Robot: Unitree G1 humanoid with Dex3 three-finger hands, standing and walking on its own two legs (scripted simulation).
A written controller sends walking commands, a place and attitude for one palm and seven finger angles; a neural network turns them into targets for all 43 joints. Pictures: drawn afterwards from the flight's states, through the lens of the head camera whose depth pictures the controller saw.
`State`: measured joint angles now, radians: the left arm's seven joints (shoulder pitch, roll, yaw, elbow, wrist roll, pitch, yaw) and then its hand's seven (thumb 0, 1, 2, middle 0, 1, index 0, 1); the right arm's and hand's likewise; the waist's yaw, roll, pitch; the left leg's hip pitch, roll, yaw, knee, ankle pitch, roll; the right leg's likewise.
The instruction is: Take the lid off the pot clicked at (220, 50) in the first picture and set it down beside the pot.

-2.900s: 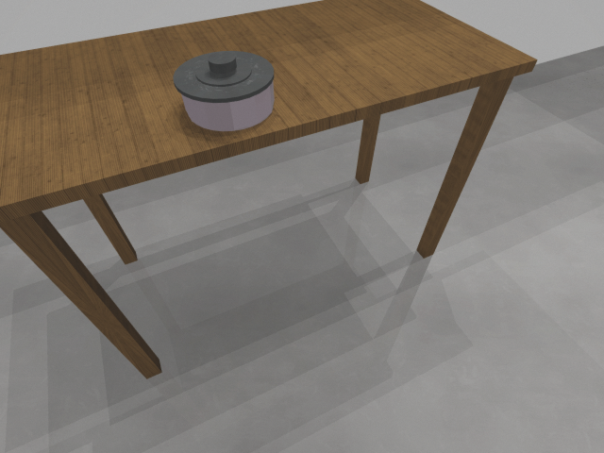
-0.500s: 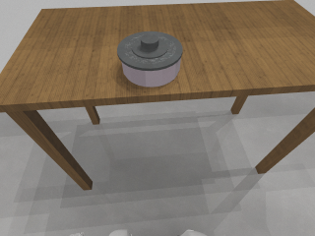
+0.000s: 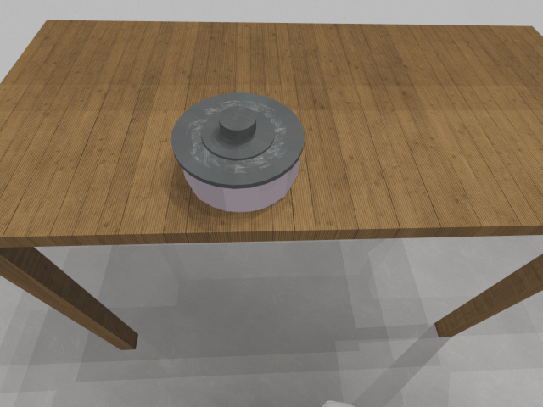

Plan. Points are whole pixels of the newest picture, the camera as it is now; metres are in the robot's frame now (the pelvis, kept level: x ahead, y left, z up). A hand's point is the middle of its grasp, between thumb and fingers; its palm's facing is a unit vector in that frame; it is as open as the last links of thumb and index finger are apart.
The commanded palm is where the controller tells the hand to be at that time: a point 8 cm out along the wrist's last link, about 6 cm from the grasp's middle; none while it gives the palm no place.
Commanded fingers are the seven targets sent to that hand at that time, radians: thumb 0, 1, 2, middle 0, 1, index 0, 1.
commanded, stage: come to a stop and stand still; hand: left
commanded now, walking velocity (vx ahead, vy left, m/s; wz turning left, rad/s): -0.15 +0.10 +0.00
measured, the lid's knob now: (237, 122) +0.46 +0.09 +0.15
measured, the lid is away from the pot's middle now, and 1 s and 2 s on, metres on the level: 0.00 0.00 0.00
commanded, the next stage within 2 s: look again from close up in 0.82 s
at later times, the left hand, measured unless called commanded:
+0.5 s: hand out of the picture -0.01 +0.20 -0.18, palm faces +0.08 -0.96 -0.26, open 7.4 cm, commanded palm none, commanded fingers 0.00 0.90 0.90 -0.20 -0.30 -0.20 -0.30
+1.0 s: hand out of the picture +0.03 +0.18 -0.18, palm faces -0.06 -0.98 -0.20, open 7.4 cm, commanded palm none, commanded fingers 0.00 0.90 0.90 -0.20 -0.30 -0.20 -0.30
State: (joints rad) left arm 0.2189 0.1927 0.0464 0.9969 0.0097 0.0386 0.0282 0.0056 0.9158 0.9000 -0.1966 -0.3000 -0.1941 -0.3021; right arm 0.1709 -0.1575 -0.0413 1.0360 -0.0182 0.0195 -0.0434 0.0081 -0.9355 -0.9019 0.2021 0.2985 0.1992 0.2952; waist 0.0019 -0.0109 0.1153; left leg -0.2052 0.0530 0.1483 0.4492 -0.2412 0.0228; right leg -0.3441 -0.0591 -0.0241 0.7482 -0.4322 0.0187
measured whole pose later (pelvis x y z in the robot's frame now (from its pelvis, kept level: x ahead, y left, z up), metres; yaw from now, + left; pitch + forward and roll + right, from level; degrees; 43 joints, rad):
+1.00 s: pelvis -0.03 +0.00 -0.01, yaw -2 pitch +3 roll +1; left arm 0.22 0.20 0.01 1.02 0.02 0.00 0.02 0.00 0.91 0.90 -0.20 -0.30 -0.19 -0.30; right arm 0.37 -0.15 -0.01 1.08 -0.02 0.00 -0.03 0.01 -0.91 -0.90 0.20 0.30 0.20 0.30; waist -0.03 -0.05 0.01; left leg -0.28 -0.02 0.07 0.52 -0.29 0.02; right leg -0.27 -0.05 0.03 0.55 -0.33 -0.03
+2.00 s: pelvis -0.03 -0.04 -0.01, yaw -1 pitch -2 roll +0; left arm 0.42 0.16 -0.02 0.67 -0.03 0.02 0.08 0.02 0.93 0.90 -0.21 -0.31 -0.21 -0.32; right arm 0.31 -0.18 0.00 1.02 0.03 -0.11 -0.06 0.02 -0.93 -0.90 0.20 0.30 0.20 0.29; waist 0.03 0.02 0.04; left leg -0.17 0.05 0.01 0.48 -0.28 -0.04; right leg -0.15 0.02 -0.03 0.50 -0.32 -0.03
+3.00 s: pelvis -0.06 +0.00 +0.00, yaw -1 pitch -7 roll -1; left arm 0.63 0.33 0.28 -0.51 -0.03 -0.12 0.09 0.02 0.89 0.90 -1.30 -1.50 -1.30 -1.50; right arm 0.20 -0.21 0.01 0.63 0.00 -0.21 -0.08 0.02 -0.90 -0.90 0.20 0.30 0.20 0.30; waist 0.08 0.05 0.05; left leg -0.10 0.01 0.03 0.45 -0.23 0.01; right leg -0.05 -0.02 -0.01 0.40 -0.23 0.02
